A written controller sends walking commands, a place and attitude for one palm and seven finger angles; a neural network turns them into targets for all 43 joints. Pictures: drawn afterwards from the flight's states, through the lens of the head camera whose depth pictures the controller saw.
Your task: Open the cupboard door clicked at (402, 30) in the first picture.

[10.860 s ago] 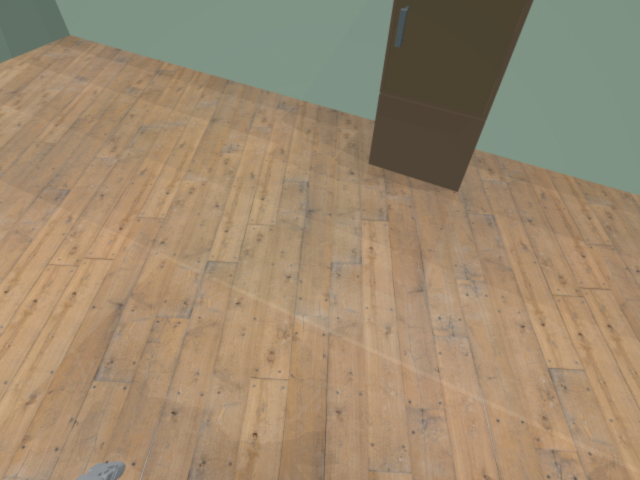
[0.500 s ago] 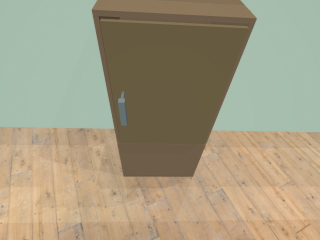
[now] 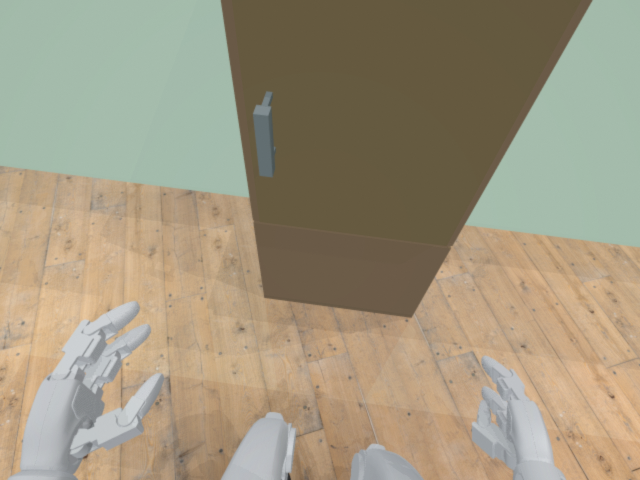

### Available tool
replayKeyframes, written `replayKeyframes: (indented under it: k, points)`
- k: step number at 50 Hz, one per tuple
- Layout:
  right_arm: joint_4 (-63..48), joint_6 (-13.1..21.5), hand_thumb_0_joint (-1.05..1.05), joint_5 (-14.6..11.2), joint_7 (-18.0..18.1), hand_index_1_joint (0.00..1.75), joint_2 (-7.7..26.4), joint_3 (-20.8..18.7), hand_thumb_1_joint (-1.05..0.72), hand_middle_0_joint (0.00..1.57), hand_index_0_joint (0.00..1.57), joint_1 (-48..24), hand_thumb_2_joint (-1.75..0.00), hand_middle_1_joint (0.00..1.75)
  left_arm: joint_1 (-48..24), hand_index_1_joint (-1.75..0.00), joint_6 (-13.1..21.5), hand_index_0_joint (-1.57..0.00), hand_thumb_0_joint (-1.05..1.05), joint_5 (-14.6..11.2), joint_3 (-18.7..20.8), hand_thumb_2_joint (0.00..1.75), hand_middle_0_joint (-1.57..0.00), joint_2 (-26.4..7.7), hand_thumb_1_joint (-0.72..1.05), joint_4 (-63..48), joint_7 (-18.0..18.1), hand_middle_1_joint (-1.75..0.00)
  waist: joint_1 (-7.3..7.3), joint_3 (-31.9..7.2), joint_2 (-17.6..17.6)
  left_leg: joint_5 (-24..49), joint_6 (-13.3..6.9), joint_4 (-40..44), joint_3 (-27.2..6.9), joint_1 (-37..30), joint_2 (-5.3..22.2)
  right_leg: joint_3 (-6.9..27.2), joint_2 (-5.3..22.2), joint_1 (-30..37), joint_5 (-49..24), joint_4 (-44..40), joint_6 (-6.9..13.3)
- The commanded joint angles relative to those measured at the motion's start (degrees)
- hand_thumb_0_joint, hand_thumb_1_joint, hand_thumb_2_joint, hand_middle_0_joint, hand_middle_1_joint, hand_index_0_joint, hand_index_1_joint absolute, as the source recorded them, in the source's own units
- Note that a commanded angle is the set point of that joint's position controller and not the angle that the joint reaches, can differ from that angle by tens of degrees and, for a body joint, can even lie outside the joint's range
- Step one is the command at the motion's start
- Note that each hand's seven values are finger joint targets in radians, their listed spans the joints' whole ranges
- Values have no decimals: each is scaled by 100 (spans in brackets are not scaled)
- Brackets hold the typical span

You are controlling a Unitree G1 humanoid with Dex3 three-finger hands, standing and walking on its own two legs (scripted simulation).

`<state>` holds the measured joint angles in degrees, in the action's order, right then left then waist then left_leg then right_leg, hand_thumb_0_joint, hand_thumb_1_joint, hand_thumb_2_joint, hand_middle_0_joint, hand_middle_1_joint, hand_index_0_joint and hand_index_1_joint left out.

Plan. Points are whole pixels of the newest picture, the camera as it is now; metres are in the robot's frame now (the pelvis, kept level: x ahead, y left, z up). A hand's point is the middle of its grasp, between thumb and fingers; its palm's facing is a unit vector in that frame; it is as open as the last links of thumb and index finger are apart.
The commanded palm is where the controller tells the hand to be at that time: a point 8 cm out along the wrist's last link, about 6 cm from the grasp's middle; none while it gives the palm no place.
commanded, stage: raise the hand with hooked fingers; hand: left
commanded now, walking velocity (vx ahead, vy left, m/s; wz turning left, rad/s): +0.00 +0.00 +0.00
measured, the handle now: (267, 135) +0.62 +0.17 +0.04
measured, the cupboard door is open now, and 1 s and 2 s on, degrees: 0 0 0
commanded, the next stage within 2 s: move the hooked fingers beside the handle in 1.58 s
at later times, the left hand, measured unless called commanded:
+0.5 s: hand (117, 343) +0.24 +0.27 +0.03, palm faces +0.01 -1.00 -0.03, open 12.1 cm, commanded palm +0.23 +0.32 +0.05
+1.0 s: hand (76, 305) +0.28 +0.33 +0.04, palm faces +0.00 -1.00 -0.05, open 13.9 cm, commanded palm +0.26 +0.37 +0.05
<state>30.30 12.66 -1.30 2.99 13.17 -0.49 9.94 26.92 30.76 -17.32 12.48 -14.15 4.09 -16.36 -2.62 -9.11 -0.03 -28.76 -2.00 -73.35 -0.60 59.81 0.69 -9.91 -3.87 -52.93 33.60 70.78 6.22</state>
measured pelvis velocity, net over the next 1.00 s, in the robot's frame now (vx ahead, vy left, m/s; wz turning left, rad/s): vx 0.00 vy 0.07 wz -0.03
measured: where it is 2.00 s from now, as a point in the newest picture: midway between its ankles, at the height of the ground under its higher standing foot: outside the picture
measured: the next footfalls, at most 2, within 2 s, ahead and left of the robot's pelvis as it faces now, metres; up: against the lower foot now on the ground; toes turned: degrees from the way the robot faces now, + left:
none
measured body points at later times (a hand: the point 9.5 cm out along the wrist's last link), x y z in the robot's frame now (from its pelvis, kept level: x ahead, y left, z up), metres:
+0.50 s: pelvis +0.01 +0.03 +0.01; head +0.09 +0.06 +0.45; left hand +0.24 +0.32 +0.04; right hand +0.16 -0.23 -0.07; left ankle +0.06 +0.10 -0.62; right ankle +0.02 -0.06 -0.62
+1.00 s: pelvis +0.00 +0.07 +0.01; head +0.08 +0.10 +0.45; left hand +0.27 +0.38 +0.05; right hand +0.17 -0.18 -0.06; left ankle +0.06 +0.10 -0.62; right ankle +0.02 -0.06 -0.62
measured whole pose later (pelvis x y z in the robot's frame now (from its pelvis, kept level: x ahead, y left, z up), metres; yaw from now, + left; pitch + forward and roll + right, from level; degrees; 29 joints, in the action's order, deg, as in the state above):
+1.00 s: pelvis +0.00 +0.07 +0.01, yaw -2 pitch +18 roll -6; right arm 30.4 9.2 -1.6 2.5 15.9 2.2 14.2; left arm 3.6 23.4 -19.7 21.0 -22.8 20.0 -25.5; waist 0.1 -9.0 1.0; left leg -27.1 -5.8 -70.0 2.8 61.5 -1.0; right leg -6.4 -2.0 -54.6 30.2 66.6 0.8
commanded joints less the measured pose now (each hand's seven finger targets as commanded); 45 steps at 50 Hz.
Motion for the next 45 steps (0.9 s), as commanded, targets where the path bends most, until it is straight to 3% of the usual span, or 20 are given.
replayKeyframes:
  k: [1, 2, 4, 7, 9, 10, 15, 17, 22, 27, 30, 36, 38, 40, 42, 45]
  points:
    - [-423, 270, 0, -33, 113, 30, 812, -252, -90, 20, 20, 66, -90, 30, -1078, -70, 302, -25, 0, -199, 507, 63, -25, -1041, 27, -766, -513, -70, 522, -1012, 188, 879, -67, 492, -280, -436, 54, 1863, 346, 564, -883, -1719, -731]
    - [-408, 266, 0, -58, 129, 30, 836, -238, -90, 20, 20, 43, -90, 30, -1069, -72, 133, -25, 0, -288, 594, 62, -25, -1108, 25, -489, -696, -72, 469, -1055, 232, 998, -65, 443, -310, -406, 50, 1926, 355, 664, -1067, -1685, -762]
    - [-455, 244, 0, -103, 131, 30, 823, -254, -90, 20, 20, 26, -90, 30, -903, -75, -160, -25, 0, -482, 1003, 60, -25, -1305, 20, -411, -902, -75, 243, -1569, 121, 1245, -43, 513, -284, -442, 43, 2017, 476, 1229, -1574, -1696, -851]
    - [-480, 213, 0, -96, 84, 30, 756, -267, -90, 20, 20, -22, -90, 30, -737, -80, -401, -25, 0, -657, 1329, 57, -25, -1366, 13, -414, -973, -80, 42, -1988, 178, 1712, -20, 607, -326, -603, 47, 2037, 538, 1724, -2597, -1547, -980]
    - [-454, 189, 0, -84, 53, 30, 737, -288, -90, 20, 20, 3, -90, 30, -729, -82, -366, -26, 0, -664, 1360, 55, -26, -1274, 8, -368, -905, -82, 80, -1854, -53, 1746, -1, 712, -322, -582, 55, 1926, 539, 1712, -2794, -1511, -984]
    - [-437, 187, 0, -77, 37, 30, 741, -294, -90, 20, 20, 16, -90, 30, -736, -84, -293, -26, 0, -636, 1295, 54, -26, -1220, 6, -407, -865, -84, 94, -1775, 64, 1780, -5, 759, -308, -664, 52, 1838, 500, 1593, -2776, -1475, -950]
    - [-457, 165, 0, -61, -5, 30, 822, -322, -90, 20, 20, 63, -90, 30, -939, -92, -39, -27, 0, -537, 1114, 49, -27, -1131, -6, -117, -771, -92, 202, -1358, 8, 1434, -10, 877, -281, -683, 44, 1558, 356, 923, -1824, -1430, -769]
    - [-507, 165, 0, -59, 10, 30, 902, -321, -90, 20, 20, 100, -90, 30, -1198, -94, 30, -27, 0, -554, 1133, 47, -27, -1248, -10, -94, -774, -94, 208, -1238, 16, 1315, -26, 905, -294, -697, 37, 1482, 275, 718, -1397, -1415, -677]
    - [-609, 190, 0, -50, 16, 30, 1025, -311, -90, 20, 20, 185, -90, 30, -1471, -102, 150, -28, 0, -484, 1062, 42, -28, -1395, -22, -428, -660, -102, 195, -1464, 544, 1193, -7, 1307, -416, -1383, 60, 951, 98, 248, -951, -1264, -428]
    - [-625, 144, 0, -27, -6, 30, 1121, -277, -90, 20, 20, 236, -90, 30, -1649, -110, 82, -29, 0, -402, 1076, 37, -29, -1484, -34, -399, -503, -110, 233, -1417, 742, 823, 156, 1698, -753, -1831, 122, 639, 54, -163, -794, -1154, -367]
    - [-667, 93, 0, -25, -21, 30, 1168, -249, -90, 20, 20, 247, -90, 30, -1753, -114, -10, -29, 0, -354, 999, 34, -29, -1456, -41, -271, -505, -114, 256, -1345, 882, 514, 251, 1880, -902, -1993, 144, 574, 81, -360, -673, -1143, -377]
    - [-725, 5, 0, -39, 8, 30, 1264, -216, -90, 20, 20, 332, -90, 30, -2337, -120, -217, -30, 0, -371, 1074, 30, -30, -1590, -50, 110, -675, -120, 325, -1334, 662, 266, 364, 1999, -1139, -2116, 173, 520, 65, -536, -631, -1073, -384]
    - [-740, -9, 0, -32, 6, 30, 1288, -206, -90, 20, 20, 352, -90, 30, -2569, -120, -238, -30, 0, -374, 1119, 30, -30, -1700, -50, 112, -770, -120, 282, -1439, 900, 345, 447, 2017, -1195, -2285, 178, 533, 68, -637, -647, -1005, -361]
    - [-738, -18, 0, -37, 16, 30, 1306, -217, -90, 20, 20, 360, -90, 30, -2643, -120, -257, -30, 0, -392, 1169, 30, -30, -1739, -50, 199, -813, -120, 288, -1472, 747, 384, 455, 2023, -1241, -2348, 191, 529, 66, -641, -673, -1015, -367]
    - [-736, -24, 0, -35, 13, 30, 1337, -221, -90, 20, 20, 419, -90, 30, -2780, -120, -275, -30, 0, -373, 1223, 30, -30, -1856, -50, 208, -867, -120, 257, -1539, 950, 674, 548, 2021, -1338, -2544, 230, 527, 52, -772, -740, -914, -350]
    - [-715, -71, 0, -41, 8, 30, 1358, -235, -90, 20, 20, 431, -90, 30, -2918, -120, -324, -30, 0, -374, 1290, 30, -30, -1925, -50, 315, -908, -120, 256, -1532, 945, 643, 594, 2080, -1421, -2661, 257, 522, 79, -883, -718, -904, -376]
